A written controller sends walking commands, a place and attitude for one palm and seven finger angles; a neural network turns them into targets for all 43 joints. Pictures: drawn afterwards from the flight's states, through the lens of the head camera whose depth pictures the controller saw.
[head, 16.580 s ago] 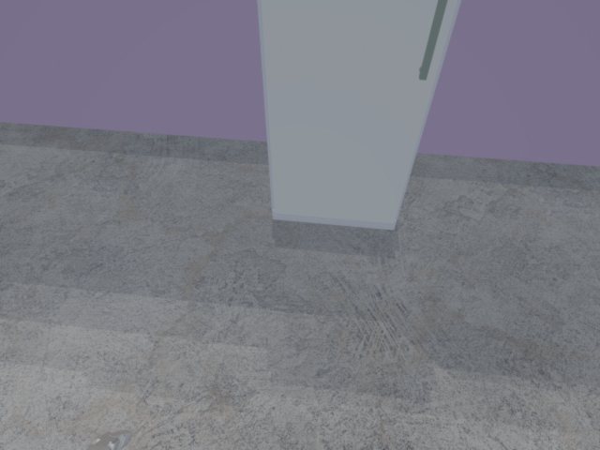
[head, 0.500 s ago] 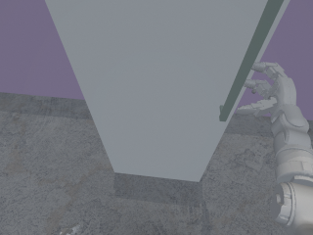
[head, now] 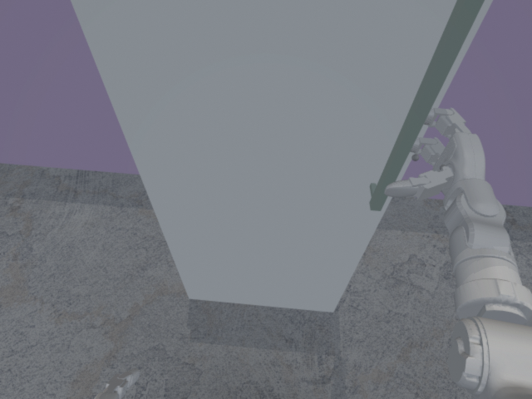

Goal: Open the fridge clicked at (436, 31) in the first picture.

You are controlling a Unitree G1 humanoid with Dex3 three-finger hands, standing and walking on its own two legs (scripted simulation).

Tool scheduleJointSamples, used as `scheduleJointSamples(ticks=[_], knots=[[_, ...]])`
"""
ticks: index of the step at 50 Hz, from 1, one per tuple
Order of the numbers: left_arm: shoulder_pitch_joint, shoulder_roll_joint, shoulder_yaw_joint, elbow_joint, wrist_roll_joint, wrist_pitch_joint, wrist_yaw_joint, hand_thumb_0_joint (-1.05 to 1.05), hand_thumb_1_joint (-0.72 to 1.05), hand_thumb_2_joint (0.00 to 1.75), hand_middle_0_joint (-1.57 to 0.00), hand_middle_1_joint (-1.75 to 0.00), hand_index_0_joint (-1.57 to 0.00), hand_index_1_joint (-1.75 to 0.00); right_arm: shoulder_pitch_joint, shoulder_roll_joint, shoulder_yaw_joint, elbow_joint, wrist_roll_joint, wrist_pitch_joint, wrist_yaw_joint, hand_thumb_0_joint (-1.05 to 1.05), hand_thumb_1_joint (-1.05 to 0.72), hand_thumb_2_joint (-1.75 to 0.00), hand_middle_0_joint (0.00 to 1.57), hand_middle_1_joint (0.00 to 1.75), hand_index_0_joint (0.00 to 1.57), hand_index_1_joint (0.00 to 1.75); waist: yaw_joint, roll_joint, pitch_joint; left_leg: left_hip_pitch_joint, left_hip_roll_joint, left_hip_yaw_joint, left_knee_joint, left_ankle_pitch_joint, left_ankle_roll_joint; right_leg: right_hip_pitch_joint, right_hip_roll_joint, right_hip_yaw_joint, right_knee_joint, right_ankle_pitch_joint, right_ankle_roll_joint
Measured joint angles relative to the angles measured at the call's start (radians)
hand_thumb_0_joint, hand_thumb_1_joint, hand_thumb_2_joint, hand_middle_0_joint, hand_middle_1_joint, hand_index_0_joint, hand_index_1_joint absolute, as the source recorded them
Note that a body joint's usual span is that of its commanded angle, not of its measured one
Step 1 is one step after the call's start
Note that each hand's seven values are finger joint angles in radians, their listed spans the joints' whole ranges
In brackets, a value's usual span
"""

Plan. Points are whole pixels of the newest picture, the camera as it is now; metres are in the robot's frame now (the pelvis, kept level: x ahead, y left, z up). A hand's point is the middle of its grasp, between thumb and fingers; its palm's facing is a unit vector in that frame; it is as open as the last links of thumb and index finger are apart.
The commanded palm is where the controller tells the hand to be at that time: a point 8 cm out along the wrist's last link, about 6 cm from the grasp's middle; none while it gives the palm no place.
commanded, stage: slide the fingers in behind the handle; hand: right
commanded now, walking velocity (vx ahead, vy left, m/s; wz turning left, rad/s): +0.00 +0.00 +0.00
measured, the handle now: (422, 89) +0.49 -0.15 +0.24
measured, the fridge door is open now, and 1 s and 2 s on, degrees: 0 0 0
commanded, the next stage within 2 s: grip the handle and tug to test in 0.82 s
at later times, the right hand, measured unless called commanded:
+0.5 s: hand (399, 156) +0.44 -0.14 +0.16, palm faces -0.01 +1.00 -0.02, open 14.0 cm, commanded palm +0.41 -0.19 +0.15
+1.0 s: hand (408, 158) +0.44 -0.15 +0.16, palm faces +0.00 +1.00 -0.01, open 13.9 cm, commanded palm +0.41 -0.20 +0.15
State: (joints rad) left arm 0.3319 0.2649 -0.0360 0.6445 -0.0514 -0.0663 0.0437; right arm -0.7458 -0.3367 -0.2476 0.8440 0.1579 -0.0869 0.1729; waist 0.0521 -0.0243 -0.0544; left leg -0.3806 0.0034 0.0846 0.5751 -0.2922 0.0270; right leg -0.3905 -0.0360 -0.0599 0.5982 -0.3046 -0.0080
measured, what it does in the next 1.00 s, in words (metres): stands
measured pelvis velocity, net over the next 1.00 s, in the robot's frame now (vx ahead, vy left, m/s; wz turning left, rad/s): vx -0.01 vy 0.00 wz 0.00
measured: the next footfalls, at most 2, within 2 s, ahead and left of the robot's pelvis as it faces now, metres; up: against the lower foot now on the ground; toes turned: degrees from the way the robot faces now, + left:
none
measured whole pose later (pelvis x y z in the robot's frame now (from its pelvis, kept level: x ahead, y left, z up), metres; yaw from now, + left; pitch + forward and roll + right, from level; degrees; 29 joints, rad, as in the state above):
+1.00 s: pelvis -0.01 +0.00 +0.00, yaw +0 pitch +4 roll +0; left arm 0.32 0.26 -0.04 0.66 -0.05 -0.06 0.06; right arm -0.76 -0.31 -0.22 0.87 0.15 -0.09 0.14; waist 0.05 -0.03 -0.05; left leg -0.36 0.00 0.08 0.55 -0.27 0.03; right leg -0.36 -0.03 -0.06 0.57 -0.28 -0.01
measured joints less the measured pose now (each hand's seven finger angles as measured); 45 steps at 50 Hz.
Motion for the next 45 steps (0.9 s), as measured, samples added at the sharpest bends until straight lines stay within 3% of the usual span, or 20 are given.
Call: scheduleJointSamples(ticks=[21, 28, 36, 45], knots=[[-0.004, -0.002, 0.002, 0.002, -0.001, 0.016, 0.003, 0.01, 0.91, 0.90, -0.20, -0.30, -0.20, -0.30, 0.012, 0.036, 0.011, -0.019, -0.008, 0.014, -0.038, -0.02, 0.50, -0.30, 0.30, 1.20, 0.30, 1.20, 0.005, -0.004, 0.004, 0.016, -0.007, -0.007, -0.012, 0.009, 0.006, 0.024, -0.005, -0.006, -0.021, 0.012, 0.006], [0.002, -0.002, 0.008, 0.010, 0.001, 0.013, 0.000, 0.01, 0.91, 0.90, -0.20, -0.30, -0.20, -0.30, 0.043, 0.060, 0.024, -0.070, 0.001, -0.001, -0.043, -0.02, 0.50, -0.30, 0.30, 1.20, 0.30, 1.20, -0.006, -0.010, -0.003, 0.028, -0.006, -0.011, -0.018, 0.013, 0.005, 0.038, -0.003, -0.010, -0.030, 0.016, 0.005], [-0.019, -0.007, 0.001, 0.007, -0.001, 0.017, 0.004, 0.01, 0.91, 0.90, -0.20, -0.30, -0.20, -0.30, 0.030, 0.063, 0.031, -0.040, -0.010, 0.031, -0.059, -0.02, 0.50, -0.30, 0.30, 1.20, 0.30, 1.20, -0.004, -0.005, 0.006, 0.035, -0.003, -0.007, -0.021, 0.018, 0.004, 0.043, -0.001, -0.006, -0.033, 0.023, 0.003], [-0.021, -0.008, -0.004, 0.013, 0.001, 0.005, 0.012, 0.01, 0.90, 0.90, -0.20, -0.30, -0.20, -0.30, 0.000, 0.039, 0.021, -0.010, -0.010, -0.015, -0.049, -0.02, 0.50, -0.30, 0.30, 1.20, 0.30, 1.20, -0.003, 0.003, 0.012, 0.028, -0.003, -0.007, -0.024, 0.025, 0.003, 0.035, -0.001, -0.005, -0.033, 0.028, 0.002]])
